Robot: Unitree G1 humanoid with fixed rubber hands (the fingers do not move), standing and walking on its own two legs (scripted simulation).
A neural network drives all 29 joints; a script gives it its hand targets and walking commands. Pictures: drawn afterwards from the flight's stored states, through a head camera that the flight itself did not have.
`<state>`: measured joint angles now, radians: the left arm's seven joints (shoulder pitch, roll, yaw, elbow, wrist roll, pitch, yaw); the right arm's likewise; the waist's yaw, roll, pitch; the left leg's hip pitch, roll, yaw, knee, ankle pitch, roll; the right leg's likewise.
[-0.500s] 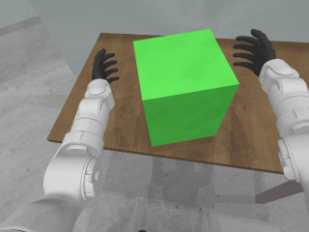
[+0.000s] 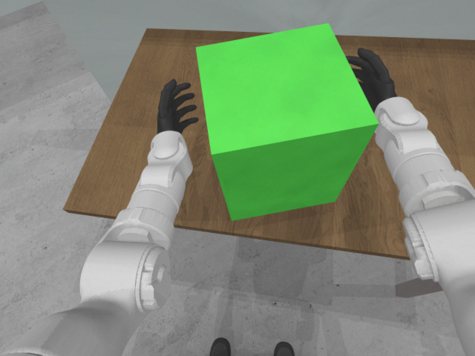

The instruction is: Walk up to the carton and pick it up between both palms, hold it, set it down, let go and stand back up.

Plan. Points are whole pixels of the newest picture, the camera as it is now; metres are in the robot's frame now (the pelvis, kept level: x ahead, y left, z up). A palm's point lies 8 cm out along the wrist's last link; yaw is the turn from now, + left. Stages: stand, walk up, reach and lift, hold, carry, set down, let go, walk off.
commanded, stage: reach and lift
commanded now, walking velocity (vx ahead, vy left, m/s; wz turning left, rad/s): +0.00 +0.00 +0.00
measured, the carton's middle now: (274, 134) +0.48 -0.01 +0.02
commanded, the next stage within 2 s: none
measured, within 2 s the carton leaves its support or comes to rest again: leaves its support in 1.72 s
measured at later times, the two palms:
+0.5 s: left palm (179, 137) +0.44 +0.15 +0.07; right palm (373, 102) +0.50 -0.15 +0.09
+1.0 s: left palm (160, 156) +0.40 +0.17 +0.07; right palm (356, 121) +0.46 -0.13 +0.09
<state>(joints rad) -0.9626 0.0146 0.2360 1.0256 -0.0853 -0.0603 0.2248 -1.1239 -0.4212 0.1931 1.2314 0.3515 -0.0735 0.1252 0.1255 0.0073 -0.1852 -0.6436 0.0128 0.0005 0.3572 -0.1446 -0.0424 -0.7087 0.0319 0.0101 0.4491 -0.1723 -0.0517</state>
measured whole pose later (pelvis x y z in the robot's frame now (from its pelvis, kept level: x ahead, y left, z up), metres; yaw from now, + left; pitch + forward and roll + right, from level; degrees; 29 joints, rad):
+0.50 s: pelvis -0.01 +0.00 +0.00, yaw +0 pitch +24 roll +2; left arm -0.96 -0.08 0.40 1.02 0.06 -0.06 0.24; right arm -1.12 -0.33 -0.05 1.23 0.11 -0.06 0.09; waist 0.13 0.02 -0.20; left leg -0.64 0.01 0.00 0.36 -0.14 -0.04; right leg -0.70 0.03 0.01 0.45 -0.16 -0.05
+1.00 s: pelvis -0.01 +0.00 +0.01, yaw +0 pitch +16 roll +2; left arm -0.88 -0.16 0.68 0.96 0.32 0.00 0.18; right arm -1.02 -0.15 -0.53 1.23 -0.36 -0.10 0.11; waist 0.13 -0.02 -0.15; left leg -0.48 0.01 0.00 0.35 -0.15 -0.04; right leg -0.55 0.03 0.01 0.45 -0.18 -0.05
